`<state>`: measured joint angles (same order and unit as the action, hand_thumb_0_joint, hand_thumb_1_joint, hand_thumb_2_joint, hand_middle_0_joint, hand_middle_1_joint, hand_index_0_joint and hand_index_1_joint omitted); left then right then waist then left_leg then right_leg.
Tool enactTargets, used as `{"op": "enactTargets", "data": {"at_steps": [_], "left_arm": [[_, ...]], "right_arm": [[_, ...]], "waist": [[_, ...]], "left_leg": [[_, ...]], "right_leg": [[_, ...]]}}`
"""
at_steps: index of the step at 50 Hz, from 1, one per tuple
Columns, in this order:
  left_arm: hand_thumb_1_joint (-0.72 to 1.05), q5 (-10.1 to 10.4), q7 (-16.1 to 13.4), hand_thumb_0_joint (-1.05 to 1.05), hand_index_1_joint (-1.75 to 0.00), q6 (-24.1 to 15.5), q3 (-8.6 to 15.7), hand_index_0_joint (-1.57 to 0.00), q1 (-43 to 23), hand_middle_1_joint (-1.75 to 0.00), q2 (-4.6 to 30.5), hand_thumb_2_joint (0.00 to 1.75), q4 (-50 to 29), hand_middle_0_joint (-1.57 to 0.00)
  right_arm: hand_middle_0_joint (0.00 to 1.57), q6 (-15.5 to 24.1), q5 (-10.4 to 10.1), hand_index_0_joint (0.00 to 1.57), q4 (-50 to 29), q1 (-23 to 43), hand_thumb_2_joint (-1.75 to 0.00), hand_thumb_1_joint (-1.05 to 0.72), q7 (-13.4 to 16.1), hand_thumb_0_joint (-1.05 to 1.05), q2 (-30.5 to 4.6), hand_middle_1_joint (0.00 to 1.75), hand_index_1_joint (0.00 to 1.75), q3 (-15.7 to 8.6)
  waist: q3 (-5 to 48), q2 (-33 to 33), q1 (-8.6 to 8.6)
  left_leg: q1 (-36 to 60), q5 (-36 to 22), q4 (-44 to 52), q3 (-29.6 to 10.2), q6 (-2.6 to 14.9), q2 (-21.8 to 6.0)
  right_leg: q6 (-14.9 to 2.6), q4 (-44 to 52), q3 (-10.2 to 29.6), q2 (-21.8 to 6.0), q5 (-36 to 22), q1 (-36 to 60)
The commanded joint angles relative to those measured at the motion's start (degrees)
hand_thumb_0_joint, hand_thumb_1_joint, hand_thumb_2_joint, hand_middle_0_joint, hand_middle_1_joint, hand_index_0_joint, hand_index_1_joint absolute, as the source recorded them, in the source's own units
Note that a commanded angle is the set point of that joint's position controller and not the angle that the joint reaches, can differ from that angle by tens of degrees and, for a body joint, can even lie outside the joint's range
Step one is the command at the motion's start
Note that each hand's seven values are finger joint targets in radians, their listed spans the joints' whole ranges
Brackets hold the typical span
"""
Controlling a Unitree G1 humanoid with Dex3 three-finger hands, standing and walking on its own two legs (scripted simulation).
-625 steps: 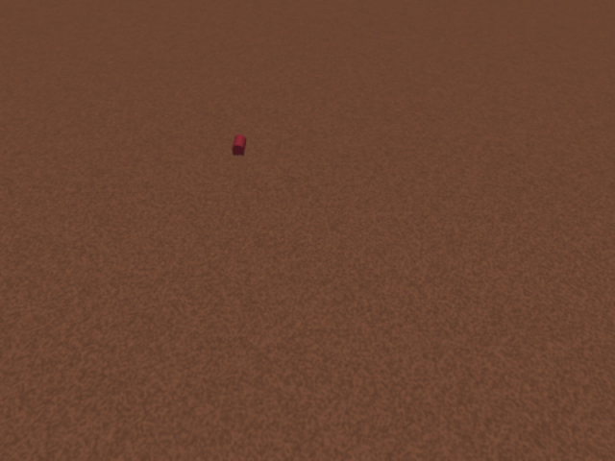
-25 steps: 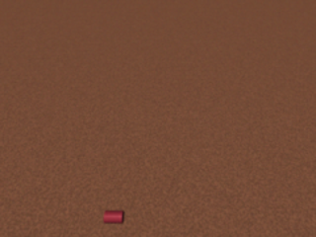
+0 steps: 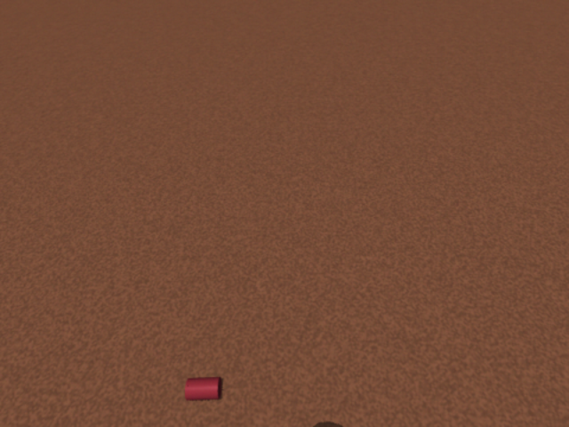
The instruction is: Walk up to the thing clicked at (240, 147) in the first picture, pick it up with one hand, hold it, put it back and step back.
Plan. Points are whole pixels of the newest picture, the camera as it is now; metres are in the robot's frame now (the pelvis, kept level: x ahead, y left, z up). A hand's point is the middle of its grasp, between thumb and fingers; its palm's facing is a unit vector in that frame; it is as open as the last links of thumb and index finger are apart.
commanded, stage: walk up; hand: left
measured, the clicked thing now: (203, 388) +0.40 +0.30 -0.74
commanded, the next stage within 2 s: none
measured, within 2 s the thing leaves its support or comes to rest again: neither
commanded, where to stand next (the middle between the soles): +0.03 +0.03 m, yaw +4 degrees
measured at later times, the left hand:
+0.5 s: hand out of the picture +0.09 +0.30 -0.16, palm faces +0.08 -0.93 -0.36, open 7.4 cm
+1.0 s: hand out of the picture +0.02 +0.31 -0.15, palm faces +0.07 -0.93 -0.37, open 7.4 cm
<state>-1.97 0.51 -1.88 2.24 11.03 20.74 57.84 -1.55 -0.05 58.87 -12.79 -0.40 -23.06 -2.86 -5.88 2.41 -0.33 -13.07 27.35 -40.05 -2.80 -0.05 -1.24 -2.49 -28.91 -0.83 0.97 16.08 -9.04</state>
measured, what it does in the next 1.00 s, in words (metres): steps on the spot: left foot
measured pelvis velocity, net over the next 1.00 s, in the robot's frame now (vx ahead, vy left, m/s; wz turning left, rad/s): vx -0.02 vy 0.04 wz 0.09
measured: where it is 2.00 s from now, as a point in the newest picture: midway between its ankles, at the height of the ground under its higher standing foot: outside the picture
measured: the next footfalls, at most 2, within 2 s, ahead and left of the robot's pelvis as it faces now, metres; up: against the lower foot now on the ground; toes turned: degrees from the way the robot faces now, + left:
left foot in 0.32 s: +0.06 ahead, +0.16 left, +0.00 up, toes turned +3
left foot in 1.56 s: -0.06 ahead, +0.20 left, +0.00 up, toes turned +5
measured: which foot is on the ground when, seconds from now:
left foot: up 0.00-0.30, down 0.32-1.00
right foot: down 0.00-1.00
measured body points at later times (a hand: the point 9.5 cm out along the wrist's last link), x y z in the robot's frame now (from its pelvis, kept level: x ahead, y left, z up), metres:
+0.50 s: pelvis +0.00 +0.03 -0.01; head +0.04 +0.05 +0.44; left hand +0.08 +0.35 -0.14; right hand +0.12 -0.27 -0.13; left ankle +0.02 +0.16 -0.74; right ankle -0.01 -0.10 -0.74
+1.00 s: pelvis -0.02 +0.04 +0.00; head -0.01 +0.04 +0.45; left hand +0.01 +0.36 -0.12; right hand +0.09 -0.25 -0.13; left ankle +0.02 +0.16 -0.74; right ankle -0.01 -0.10 -0.74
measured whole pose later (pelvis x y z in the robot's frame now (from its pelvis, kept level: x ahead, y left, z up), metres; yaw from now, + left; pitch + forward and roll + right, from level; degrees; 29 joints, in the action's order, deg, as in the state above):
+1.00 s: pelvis -0.02 +0.04 +0.00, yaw +5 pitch -3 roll -1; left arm -0.9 0.2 -1.3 1.0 8.1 21.1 62.7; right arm -1.1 0.4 62.0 -5.7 -2.1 -19.8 -1.1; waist -4.3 0.9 0.6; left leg -12.9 8.6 -24.0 -2.3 0.0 0.4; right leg 1.9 -23.2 -1.4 -2.4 12.9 -7.7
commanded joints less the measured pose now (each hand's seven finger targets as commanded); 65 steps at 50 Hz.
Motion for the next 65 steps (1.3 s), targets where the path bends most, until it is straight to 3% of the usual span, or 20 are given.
{"op": "enactTargets", "data": {"at_steps": [1,6,12,14,15,16,18,19,21,23,25,27,32,39,46,58,59,60,63,65], "left_arm": [[0.9,1.0,-1.5,0.0,-0.3,-1.2,2.8,-0.2,-5.1,-0.3,12.8,0.9,-5.8,-0.2],[0.9,1.6,-2.3,0.0,-0.3,-1.6,3.5,-0.2,-0.2,-0.3,14.0,0.9,-5.5,-0.2],[0.9,1.8,-2.3,0.0,-0.3,-0.6,3.5,-0.2,-3.3,-0.3,14.5,0.9,-7.2,-0.2],[0.9,2.4,-2.2,0.0,-0.3,0.1,3.4,-0.2,-5.2,-0.3,14.4,0.9,-7.6,-0.2],[0.9,2.7,-2.1,0.0,-0.3,0.5,3.2,-0.2,-5.2,-0.3,13.2,0.9,-8.0,-0.2],[0.9,3.2,-2.1,0.0,-0.3,0.9,2.9,-0.2,-4.8,-0.3,11.7,0.9,-8.3,-0.2],[0.9,3.2,-2.2,0.0,-0.3,2.0,2.6,-0.2,-3.5,-0.3,11.1,0.9,-6.3,-0.2],[0.9,2.9,-2.2,0.0,-0.3,1.9,2.5,-0.2,-3.7,-0.3,11.3,0.9,-5.4,-0.2],[0.9,2.9,-1.6,0.0,-0.3,1.5,2.3,-0.2,-3.9,-0.3,10.7,0.9,-4.5,-0.2],[0.9,2.5,-1.7,0.0,-0.3,0.6,2.3,-0.2,-1.4,-0.3,12.0,0.9,-3.1,-0.2],[0.9,2.1,-2.0,0.0,-0.3,0.1,2.6,-0.2,-2.2,-0.3,13.8,0.9,-2.2,-0.2],[0.9,1.5,-2.0,0.0,-0.3,-0.3,2.7,-0.2,-5.4,-0.3,16.8,0.9,-2.9,-0.2],[0.9,1.3,-1.3,0.0,-0.3,0.0,1.3,-0.2,-7.4,-0.3,13.0,0.9,-1.8,-0.2],[0.9,1.4,-0.9,0.0,-0.3,-0.7,1.2,-0.2,-7.0,-0.3,13.2,0.9,0.0,-0.2],[0.9,1.1,-0.9,0.0,-0.3,-0.5,1.3,-0.2,-6.2,-0.3,13.2,0.9,0.8,-0.2],[0.9,0.9,-1.3,0.0,-0.3,-1.0,1.5,-0.2,-6.2,-0.3,13.2,0.9,1.7,-0.2],[0.9,2.1,-2.1,0.0,-0.3,-0.4,2.7,-0.2,-6.4,-0.3,15.9,0.9,1.1,-0.2],[0.9,2.5,-2.5,0.0,-0.3,-0.1,2.9,-0.2,-5.3,-0.3,15.6,0.9,0.5,-0.2],[0.9,2.9,-3.0,0.0,-0.3,0.7,3.0,-0.2,-4.6,-0.3,14.9,0.9,-0.2,-0.2],[0.9,2.7,-3.1,0.0,-0.3,1.6,3.4,-0.2,-5.0,-0.3,15.3,0.9,-1.2,-0.2]], "right_arm": [[0.2,0.9,0.2,0.2,-3.4,-0.5,-0.9,-0.9,0.7,0.0,-8.0,0.3,0.3,-1.4],[0.2,0.1,0.6,0.2,-4.7,-0.1,-0.9,-0.9,1.2,0.0,-8.6,0.3,0.3,-1.2],[0.2,1.0,0.9,0.2,-4.9,0.8,-0.9,-0.9,0.8,0.0,-8.1,0.3,0.3,-1.7],[0.2,1.5,1.0,0.2,-3.9,-1.2,-0.9,-0.9,0.7,0.0,-8.5,0.3,0.3,-2.1],[0.2,1.9,1.3,0.2,-3.9,-0.8,-0.9,-0.9,0.9,0.0,-10.0,0.3,0.3,-2.8],[0.2,2.2,1.3,0.2,-4.8,1.1,-0.9,-0.9,1.0,0.0,-13.4,0.3,0.3,-3.5],[0.2,2.8,0.6,0.2,-6.4,5.9,-0.9,-0.9,1.1,0.0,-15.3,0.3,0.3,-3.2],[0.2,2.7,0.8,0.2,-6.1,7.2,-0.9,-0.9,1.0,0.0,-13.8,0.3,0.3,-2.8],[0.2,2.4,0.8,0.2,-6.3,8.3,-0.9,-0.9,1.1,0.0,-12.0,0.3,0.3,-2.1],[0.2,2.2,0.0,0.2,-6.9,9.9,-0.9,-0.9,1.1,0.0,-11.0,0.3,0.3,-1.8],[0.2,1.9,-0.5,0.2,-6.5,9.6,-0.9,-0.9,0.9,0.0,-9.5,0.3,0.3,-1.3],[0.2,1.3,-0.2,0.2,-6.2,7.6,-0.9,-0.9,0.5,0.0,-9.2,0.3,0.3,-1.5],[0.2,1.7,0.3,0.2,-5.0,11.2,-0.9,-0.9,-0.4,0.0,-10.4,0.3,0.3,-1.6],[0.2,2.0,0.3,0.2,-2.8,11.7,-0.9,-0.9,-0.8,0.0,-9.8,0.3,0.3,-1.0],[0.2,1.8,0.6,0.2,-1.5,11.3,-0.9,-0.9,-0.8,0.0,-9.7,0.3,0.3,-1.0],[0.2,2.0,0.2,0.2,-0.1,9.3,-0.9,-0.9,-0.6,0.0,-9.1,0.3,0.3,-0.8],[0.2,1.0,0.4,0.2,-0.3,10.2,-0.9,-0.9,-0.6,0.0,-12.0,0.3,0.3,-2.1],[0.2,0.7,-0.1,0.2,-1.0,9.5,-0.9,-0.9,-0.5,0.0,-11.4,0.3,0.3,-2.0],[0.2,0.1,-0.2,0.2,-2.4,9.0,-0.9,-0.9,-0.5,0.0,-11.4,0.3,0.3,-2.5],[0.2,-0.8,0.0,0.2,-4.0,9.2,-0.9,-0.9,-0.6,0.0,-11.4,0.3,0.3,-3.1]], "waist": [[2.6,-8.5,0.08],[6.8,-9.0,1.51],[6.3,-12.5,0.58],[7.1,-9.6,-1.11],[8.5,-5.9,-0.78],[9.7,1.1,0.3],[9.7,7.3,1.07],[8.4,8.3,1.16],[8.3,9.1,1.6],[10.6,6.2,2.45],[11.5,3.4,1.81],[10.7,-1.2,-0.23],[5.4,-3.2,0.49],[6.4,-2.3,0.66],[5.8,-1.4,0.77],[7.2,-1.3,0.36],[2.6,0.4,0.77],[5.8,-0.1,0.7],[10.0,-0.8,0.87],[11.0,-2.1,0.65]], "left_leg": [[-7.2,1.6,-7.5,-5.8,0.43,0.2],[-9.3,-3.6,-6.9,-3.7,0.44,0.2],[-1.9,-6.3,4.8,1.5,1.28,-0.6],[4.2,-20.1,14.6,2.1,1.75,0.0],[7.0,-33.5,15.7,-1.6,2.77,-2.6],[7.6,-42.5,16.4,-10.1,5.64,-9.2],[3.5,-43.2,16.7,-16.4,13.59,-16.6],[1.7,-42.8,17.1,-16.6,13.93,-16.3],[2.8,-40.5,15.6,-10.3,10.46,-12.0],[2.9,-41.1,10.3,-5.9,6.49,-8.0],[0.5,-35.2,8.3,-4.4,3.7,-4.4],[1.2,-24.0,8.7,-3.3,2.81,-2.1],[1.6,-18.8,17.1,-8.2,5.1,-6.3],[3.7,-17.3,19.6,-6.5,2.91,-4.4],[0.3,-8.0,23.7,-8.0,2.39,-4.6],[1.0,-19.0,21.0,-6.8,1.92,-4.1],[-0.5,-35.7,15.5,-6.5,1.63,-3.5],[1.1,-42.1,13.2,-5.6,2.13,-3.8],[2.3,-46.9,10.3,-5.3,3.99,-4.2],[0.6,-41.2,7.5,-5.3,4.55,-3.5]], "right_leg": [[-7.64,13.5,13.6,-15.5,-21.2,4.7],[-6.54,6.8,9.8,-16.1,-45.0,12.2],[-7.04,1.0,6.2,-15.2,-42.2,5.3],[-4.43,-3.2,4.7,-13.4,-36.3,1.4],[-2.13,-5.9,4.0,-11.0,-29.3,-0.8],[0.46,-10.6,1.2,-5.9,-18.6,-3.4],[1.14,-12.8,0.6,-1.6,9.7,-2.1],[0.86,-12.9,1.4,-1.7,15.1,-1.6],[0.48,-6.3,1.3,-1.9,10.9,-1.7],[0.47,0.4,1.9,-4.1,-8.8,2.6],[-1.11,1.8,6.5,-7.9,-17.5,5.6],[-4.07,3.4,11.0,-12.7,-14.3,1.8],[0.26,5.5,4.5,-6.5,0.2,-3.4],[0.39,10.2,6.0,-8.1,-1.1,-1.2],[0.63,11.1,4.5,-7.4,1.8,0.8],[0.44,12.2,4.7,-8.6,-4.0,2.6],[0.11,7.2,5.2,-10.2,-19.8,-0.4],[-0.11,4.9,4.1,-10.1,-25.7,1.3],[-0.91,-0.1,2.7,-9.2,-25.9,2.2],[-2.36,-0.8,3.6,-10.1,-20.7,1.0]]}}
